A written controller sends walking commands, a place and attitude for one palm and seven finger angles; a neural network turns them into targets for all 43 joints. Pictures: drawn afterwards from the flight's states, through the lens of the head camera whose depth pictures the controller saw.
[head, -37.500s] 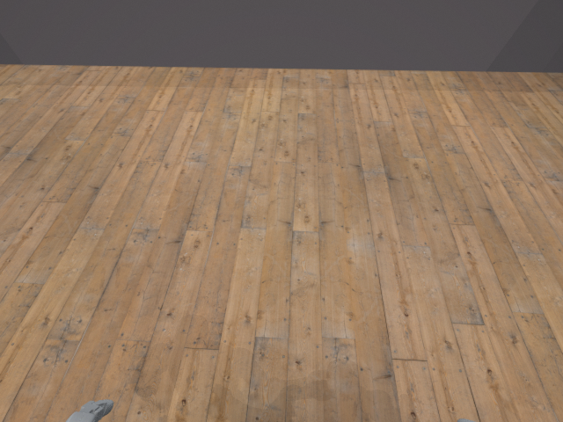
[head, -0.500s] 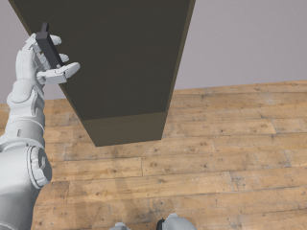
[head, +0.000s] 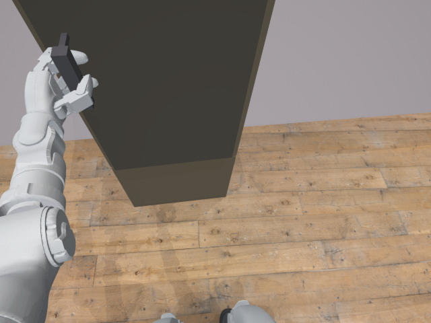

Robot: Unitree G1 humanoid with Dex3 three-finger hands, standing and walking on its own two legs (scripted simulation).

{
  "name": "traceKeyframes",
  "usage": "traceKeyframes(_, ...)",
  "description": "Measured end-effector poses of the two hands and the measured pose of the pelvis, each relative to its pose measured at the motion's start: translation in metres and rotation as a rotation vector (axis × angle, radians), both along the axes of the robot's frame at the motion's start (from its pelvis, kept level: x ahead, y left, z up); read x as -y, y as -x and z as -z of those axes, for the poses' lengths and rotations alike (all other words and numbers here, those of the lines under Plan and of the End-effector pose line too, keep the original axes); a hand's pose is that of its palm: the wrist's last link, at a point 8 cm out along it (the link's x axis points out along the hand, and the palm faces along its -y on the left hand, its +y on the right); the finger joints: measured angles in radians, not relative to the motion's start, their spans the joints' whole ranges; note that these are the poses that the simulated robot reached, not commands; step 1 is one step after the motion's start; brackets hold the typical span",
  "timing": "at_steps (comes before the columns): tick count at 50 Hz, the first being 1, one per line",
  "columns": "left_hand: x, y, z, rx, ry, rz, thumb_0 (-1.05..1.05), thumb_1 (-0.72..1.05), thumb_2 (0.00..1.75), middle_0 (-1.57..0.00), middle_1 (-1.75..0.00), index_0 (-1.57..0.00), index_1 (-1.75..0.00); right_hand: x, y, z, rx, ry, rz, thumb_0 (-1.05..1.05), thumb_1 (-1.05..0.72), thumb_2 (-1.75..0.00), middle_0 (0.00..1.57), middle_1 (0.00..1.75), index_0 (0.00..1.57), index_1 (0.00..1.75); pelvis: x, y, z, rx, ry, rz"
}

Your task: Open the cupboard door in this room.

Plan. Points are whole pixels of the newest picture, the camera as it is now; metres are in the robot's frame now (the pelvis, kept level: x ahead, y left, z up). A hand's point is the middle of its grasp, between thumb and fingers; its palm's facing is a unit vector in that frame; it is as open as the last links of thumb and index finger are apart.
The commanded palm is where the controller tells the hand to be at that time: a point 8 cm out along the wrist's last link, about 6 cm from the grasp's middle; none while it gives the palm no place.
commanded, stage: pull the door open along its arc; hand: left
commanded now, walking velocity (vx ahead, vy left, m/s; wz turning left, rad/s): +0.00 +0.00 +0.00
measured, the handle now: (76, 73) +0.56 +0.22 +0.10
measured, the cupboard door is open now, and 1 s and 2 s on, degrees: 1 46 44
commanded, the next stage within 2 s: open thumb and fingers to let go in 0.84 s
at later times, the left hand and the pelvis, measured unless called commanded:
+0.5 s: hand (115, 159) +0.37 +0.13 +0.11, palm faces +0.14 -0.99 +0.05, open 6.5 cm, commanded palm +0.31 +0.19 +0.10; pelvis +0.01 +0.00 +0.02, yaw +0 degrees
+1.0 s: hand (182, 200) +0.29 +0.03 +0.11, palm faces +0.42 -0.91 -0.05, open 6.4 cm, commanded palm +0.24 +0.08 +0.10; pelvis +0.01 -0.06 +0.02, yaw +4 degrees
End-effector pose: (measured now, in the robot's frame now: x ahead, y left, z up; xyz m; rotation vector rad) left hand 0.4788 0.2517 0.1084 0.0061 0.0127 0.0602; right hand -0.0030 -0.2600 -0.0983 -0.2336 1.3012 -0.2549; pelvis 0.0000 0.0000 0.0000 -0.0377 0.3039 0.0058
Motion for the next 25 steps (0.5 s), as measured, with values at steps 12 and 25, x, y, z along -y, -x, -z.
traceKeyframes(12,0.010,0.040,0.001,0.028,-0.007,0.020,0.01,0.68,0.74,-0.33,-1.32,-0.31,-1.33,-0.005,-0.027,-0.001,0.098,-0.049,0.015,0.00,-0.91,-0.89,0.20,0.29,0.21,0.30,-0.001,-0.010,-0.007,0.041,-0.006,0.025)
traceKeyframes(25,0.069,0.141,0.003,0.051,0.051,-0.082,0.02,0.66,0.73,-0.33,-1.33,-0.32,-1.28,-0.019,-0.128,-0.018,0.412,-0.127,-0.119,0.00,-0.91,-0.90,0.20,0.29,0.20,0.30,0.003,-0.006,-0.016,0.145,-0.023,0.013)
